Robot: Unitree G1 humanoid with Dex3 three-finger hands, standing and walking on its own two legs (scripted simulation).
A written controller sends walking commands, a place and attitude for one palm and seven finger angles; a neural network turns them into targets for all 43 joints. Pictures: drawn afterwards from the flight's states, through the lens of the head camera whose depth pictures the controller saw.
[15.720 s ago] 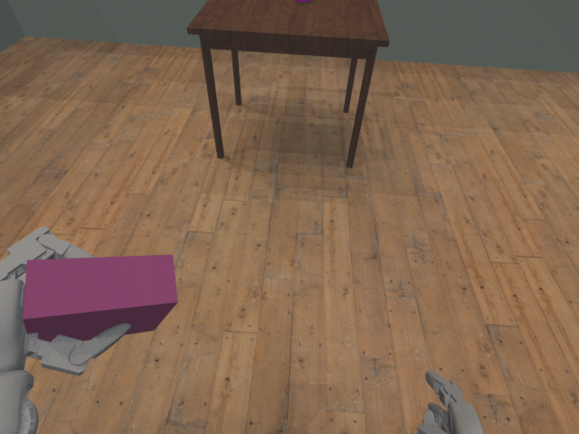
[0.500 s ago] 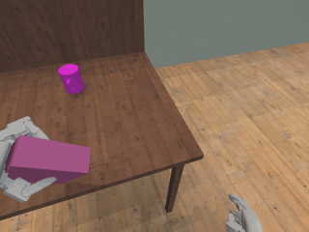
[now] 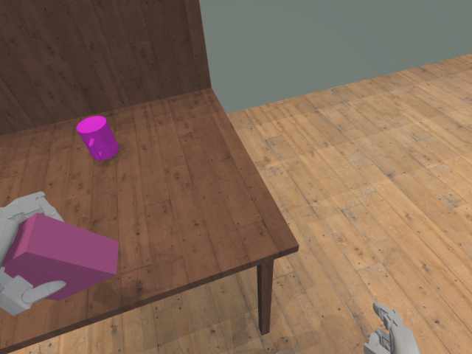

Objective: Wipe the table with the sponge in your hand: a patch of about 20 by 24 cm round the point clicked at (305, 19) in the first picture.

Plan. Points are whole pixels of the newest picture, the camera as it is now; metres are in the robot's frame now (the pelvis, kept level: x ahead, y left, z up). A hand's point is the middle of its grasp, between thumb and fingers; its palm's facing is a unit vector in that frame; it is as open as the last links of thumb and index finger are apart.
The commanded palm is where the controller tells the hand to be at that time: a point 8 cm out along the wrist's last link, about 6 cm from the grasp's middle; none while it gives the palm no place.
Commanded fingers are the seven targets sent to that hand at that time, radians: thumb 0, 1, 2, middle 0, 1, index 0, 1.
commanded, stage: turn the palm down, sponge in hand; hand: left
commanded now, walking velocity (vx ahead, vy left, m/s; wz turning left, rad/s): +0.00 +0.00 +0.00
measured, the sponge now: (63, 265) +0.20 +0.27 +0.11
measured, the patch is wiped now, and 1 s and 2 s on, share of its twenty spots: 0.00 0.00 0.00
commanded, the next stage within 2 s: move the sponge above the wiping area in 1.28 s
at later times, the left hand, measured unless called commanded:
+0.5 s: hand (36, 257) +0.20 +0.30 +0.13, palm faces +0.12 -0.25 -0.96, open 9.6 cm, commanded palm +0.17 +0.31 +0.20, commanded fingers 0.00 0.10 1.30 -1.20 -1.60 -1.20 -1.60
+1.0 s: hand (32, 243) +0.22 +0.33 +0.13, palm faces +0.05 -0.09 -0.99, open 9.6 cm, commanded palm +0.18 +0.32 +0.20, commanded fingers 0.00 0.10 1.30 -1.20 -1.60 -1.20 -1.60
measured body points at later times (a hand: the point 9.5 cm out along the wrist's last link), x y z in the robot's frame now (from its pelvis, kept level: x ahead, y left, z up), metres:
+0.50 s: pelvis -0.02 +0.03 +0.01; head -0.03 -0.02 +0.46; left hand +0.18 +0.31 +0.19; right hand +0.21 -0.19 -0.07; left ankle +0.01 +0.14 -0.72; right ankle -0.01 -0.06 -0.72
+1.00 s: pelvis -0.01 +0.05 +0.02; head -0.02 +0.00 +0.47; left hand +0.21 +0.33 +0.18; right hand +0.25 -0.14 -0.06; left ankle +0.01 +0.14 -0.72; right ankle -0.01 -0.06 -0.72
